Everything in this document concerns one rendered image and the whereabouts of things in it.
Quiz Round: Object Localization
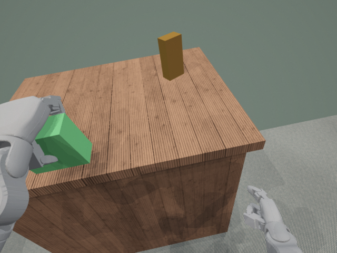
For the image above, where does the right robot forearm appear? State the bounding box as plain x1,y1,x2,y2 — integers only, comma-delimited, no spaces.
264,222,303,253

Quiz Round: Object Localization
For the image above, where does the right robot hand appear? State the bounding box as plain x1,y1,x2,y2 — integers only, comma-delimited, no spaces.
244,186,283,232

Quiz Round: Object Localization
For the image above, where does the left robot hand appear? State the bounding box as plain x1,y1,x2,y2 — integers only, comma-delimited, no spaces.
0,95,66,170

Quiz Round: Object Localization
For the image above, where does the sponge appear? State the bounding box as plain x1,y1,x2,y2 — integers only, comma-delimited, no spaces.
31,113,92,174

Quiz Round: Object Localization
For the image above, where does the left robot forearm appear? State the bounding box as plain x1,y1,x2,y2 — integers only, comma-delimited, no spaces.
0,135,33,253

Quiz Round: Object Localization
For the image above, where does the table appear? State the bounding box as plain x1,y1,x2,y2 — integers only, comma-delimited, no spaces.
10,47,266,253

